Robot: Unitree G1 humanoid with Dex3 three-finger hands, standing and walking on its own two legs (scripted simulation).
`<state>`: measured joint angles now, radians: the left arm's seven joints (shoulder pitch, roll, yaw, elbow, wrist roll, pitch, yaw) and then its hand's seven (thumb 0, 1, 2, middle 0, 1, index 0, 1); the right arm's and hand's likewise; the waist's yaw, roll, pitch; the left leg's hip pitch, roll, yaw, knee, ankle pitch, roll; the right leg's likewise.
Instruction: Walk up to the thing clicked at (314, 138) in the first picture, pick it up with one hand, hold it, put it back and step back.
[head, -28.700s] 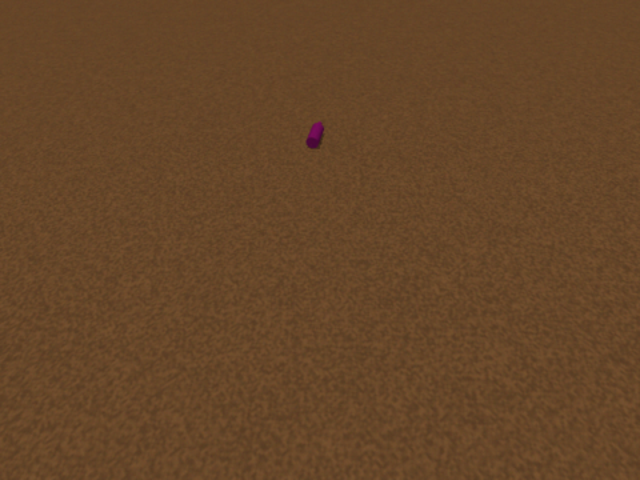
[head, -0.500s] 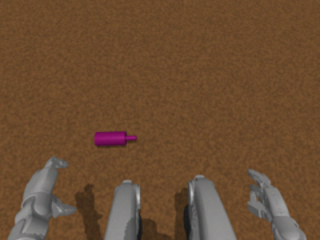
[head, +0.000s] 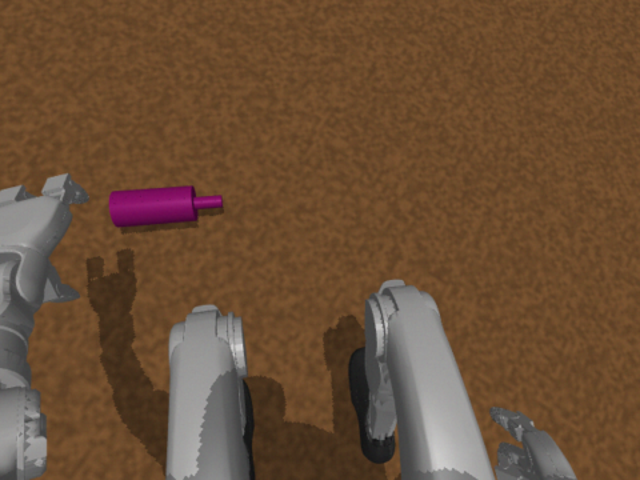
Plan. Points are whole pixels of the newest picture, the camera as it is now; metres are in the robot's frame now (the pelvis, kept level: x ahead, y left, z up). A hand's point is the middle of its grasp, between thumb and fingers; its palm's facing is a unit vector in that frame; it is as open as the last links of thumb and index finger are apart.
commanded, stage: rise first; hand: left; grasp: from above
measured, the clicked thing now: (170, 205) +0.55 +0.23 -0.36
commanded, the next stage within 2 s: none
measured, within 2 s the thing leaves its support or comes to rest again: neither
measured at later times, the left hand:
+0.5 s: hand (78, 230) +0.46 +0.33 -0.20, palm faces -0.48 -0.03 -0.88, open 14.0 cm
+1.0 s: hand (90, 220) +0.48 +0.32 -0.23, palm faces -0.48 -0.04 -0.88, open 14.0 cm
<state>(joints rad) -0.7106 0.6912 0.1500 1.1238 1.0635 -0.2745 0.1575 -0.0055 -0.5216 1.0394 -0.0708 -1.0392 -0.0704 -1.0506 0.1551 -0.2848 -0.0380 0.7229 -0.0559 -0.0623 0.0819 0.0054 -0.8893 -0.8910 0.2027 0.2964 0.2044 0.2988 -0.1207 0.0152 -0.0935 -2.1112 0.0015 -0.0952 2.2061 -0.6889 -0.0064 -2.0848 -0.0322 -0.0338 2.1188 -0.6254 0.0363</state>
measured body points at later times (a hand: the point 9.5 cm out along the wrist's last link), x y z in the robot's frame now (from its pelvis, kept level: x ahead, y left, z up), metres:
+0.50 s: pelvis +0.01 +0.01 -0.05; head +0.25 +0.07 +0.33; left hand +0.48 +0.33 -0.15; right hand +0.06 -0.28 -0.15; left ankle +0.08 +0.12 -0.36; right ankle +0.11 -0.14 -0.36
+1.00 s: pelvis +0.01 +0.01 -0.06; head +0.28 +0.07 +0.30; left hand +0.51 +0.32 -0.18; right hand +0.05 -0.28 -0.15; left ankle +0.08 +0.12 -0.36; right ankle +0.11 -0.14 -0.36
